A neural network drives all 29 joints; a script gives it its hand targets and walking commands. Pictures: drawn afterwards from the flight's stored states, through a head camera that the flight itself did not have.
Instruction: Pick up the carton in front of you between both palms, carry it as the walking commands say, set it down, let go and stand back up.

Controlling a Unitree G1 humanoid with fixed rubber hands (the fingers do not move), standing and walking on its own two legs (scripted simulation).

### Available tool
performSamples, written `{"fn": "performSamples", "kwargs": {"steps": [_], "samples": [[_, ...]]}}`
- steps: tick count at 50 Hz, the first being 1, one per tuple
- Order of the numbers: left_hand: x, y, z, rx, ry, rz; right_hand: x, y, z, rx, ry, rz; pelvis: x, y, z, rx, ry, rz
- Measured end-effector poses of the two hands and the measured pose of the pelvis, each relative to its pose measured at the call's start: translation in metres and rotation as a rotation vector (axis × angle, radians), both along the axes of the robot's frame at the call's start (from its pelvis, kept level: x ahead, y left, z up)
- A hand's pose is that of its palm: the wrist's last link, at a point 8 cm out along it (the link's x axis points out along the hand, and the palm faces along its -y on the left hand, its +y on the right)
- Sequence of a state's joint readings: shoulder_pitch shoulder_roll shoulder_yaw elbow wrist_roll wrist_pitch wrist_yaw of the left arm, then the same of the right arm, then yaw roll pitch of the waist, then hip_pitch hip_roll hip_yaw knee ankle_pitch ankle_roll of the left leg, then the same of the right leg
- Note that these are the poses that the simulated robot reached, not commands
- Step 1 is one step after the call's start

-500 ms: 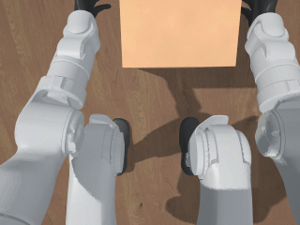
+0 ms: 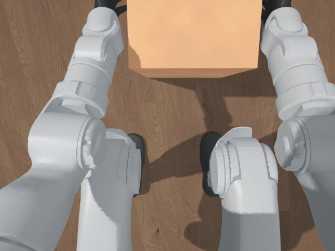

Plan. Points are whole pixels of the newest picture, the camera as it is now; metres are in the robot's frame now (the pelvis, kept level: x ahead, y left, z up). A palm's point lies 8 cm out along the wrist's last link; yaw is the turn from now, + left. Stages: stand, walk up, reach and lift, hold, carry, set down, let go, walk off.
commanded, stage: reach and lift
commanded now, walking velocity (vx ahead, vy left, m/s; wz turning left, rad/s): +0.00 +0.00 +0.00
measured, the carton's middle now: (187, 26) +0.52 -0.04 -0.24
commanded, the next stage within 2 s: none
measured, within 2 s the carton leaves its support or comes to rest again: neither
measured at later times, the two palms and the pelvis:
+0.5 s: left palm out of the picture +0.50 +0.11 +0.03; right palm out of the picture +0.48 -0.19 +0.03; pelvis -0.01 +0.01 +0.09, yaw -2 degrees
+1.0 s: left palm out of the picture +0.47 +0.12 +0.18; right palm out of the picture +0.45 -0.18 +0.18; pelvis +0.04 +0.01 +0.22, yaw -2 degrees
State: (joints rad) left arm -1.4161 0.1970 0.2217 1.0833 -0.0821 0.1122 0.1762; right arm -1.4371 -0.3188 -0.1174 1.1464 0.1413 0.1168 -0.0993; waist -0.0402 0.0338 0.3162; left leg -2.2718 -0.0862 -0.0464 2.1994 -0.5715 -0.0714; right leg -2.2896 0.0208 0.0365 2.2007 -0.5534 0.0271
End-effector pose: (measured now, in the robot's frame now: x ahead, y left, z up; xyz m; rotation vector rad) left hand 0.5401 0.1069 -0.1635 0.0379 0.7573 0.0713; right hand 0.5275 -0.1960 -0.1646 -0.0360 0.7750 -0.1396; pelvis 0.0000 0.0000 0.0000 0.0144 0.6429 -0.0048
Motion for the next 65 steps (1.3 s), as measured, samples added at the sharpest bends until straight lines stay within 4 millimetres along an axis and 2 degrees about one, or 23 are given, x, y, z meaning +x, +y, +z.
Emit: {"fn": "performSamples", "kwargs": {"steps": [3,6,12,16,20,31,41,65], "samples": [[0.001,0.003,0.010,0.006,-0.013,0.018,-0.002,0.004,0.006,0.006,-0.011,-0.005,0.002,0.000,-0.002,0.001,0.007,0.001],[-0.001,0.004,0.028,-0.006,-0.045,0.038,-0.005,0.007,0.021,0.013,-0.043,-0.025,0.004,0.001,0.000,0.001,0.018,-0.004],[-0.014,0.001,0.087,-0.035,-0.108,0.050,-0.017,0.004,0.083,0.032,-0.107,-0.052,0.002,0.004,0.016,-0.001,0.041,-0.014],[-0.025,-0.001,0.127,-0.045,-0.095,0.053,-0.030,0.002,0.126,0.039,-0.094,-0.071,-0.001,0.005,0.040,-0.001,0.056,-0.022],[-0.035,0.000,0.160,-0.036,-0.072,0.047,-0.040,0.003,0.159,0.034,-0.071,-0.065,-0.005,0.006,0.066,0.003,0.072,-0.029],[-0.044,0.006,0.228,-0.030,-0.083,0.046,-0.050,0.009,0.224,0.032,-0.081,-0.060,-0.002,0.007,0.121,0.003,0.092,-0.031],[-0.058,0.010,0.284,-0.036,-0.086,0.051,-0.065,0.013,0.279,0.043,-0.084,-0.070,0.017,0.007,0.170,0.001,0.057,-0.034],[-0.099,0.021,0.441,-0.039,-0.083,0.056,-0.105,0.024,0.436,0.053,-0.081,-0.076,0.068,0.005,0.309,-0.015,-0.199,-0.041]]}}
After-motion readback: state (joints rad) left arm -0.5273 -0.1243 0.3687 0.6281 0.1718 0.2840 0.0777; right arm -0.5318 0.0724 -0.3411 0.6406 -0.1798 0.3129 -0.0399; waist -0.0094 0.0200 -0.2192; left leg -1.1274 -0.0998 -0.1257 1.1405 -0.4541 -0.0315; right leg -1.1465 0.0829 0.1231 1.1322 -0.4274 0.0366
